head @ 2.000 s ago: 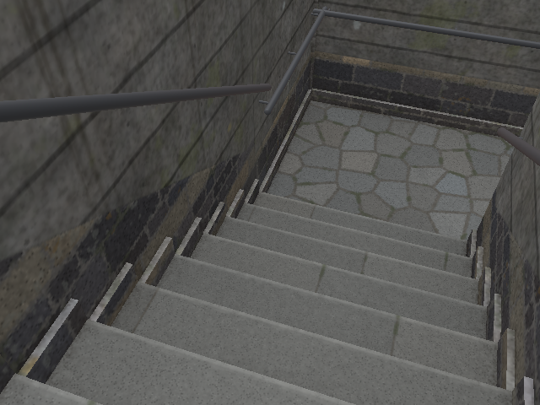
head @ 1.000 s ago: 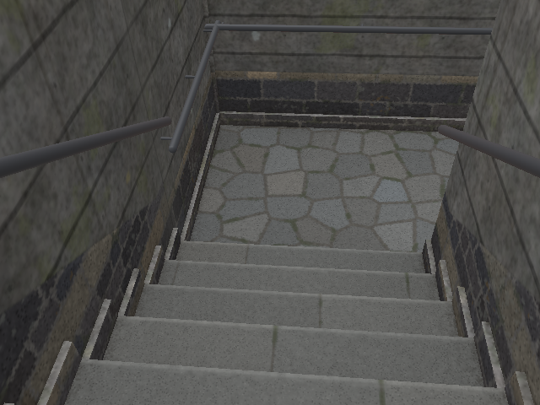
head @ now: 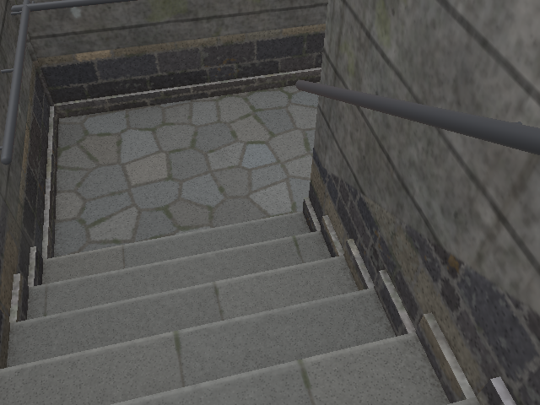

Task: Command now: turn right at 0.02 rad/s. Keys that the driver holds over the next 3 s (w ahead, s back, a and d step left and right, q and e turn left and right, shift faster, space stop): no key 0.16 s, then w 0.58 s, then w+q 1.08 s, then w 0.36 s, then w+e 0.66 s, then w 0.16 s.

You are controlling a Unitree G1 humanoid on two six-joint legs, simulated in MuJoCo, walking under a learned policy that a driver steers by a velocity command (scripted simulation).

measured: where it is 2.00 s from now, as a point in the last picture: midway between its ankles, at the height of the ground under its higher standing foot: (289, 362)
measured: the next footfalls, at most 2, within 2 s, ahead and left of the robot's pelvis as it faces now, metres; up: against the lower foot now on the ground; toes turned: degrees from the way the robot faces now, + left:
right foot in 0.56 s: +0.12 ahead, -0.13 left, +0.00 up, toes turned -5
left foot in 0.96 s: +0.37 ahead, -0.05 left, -0.18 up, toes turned +4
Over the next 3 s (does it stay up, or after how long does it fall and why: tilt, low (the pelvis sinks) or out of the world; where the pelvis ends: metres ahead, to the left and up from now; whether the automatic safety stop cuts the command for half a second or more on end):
stays up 1.31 0.16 -0.77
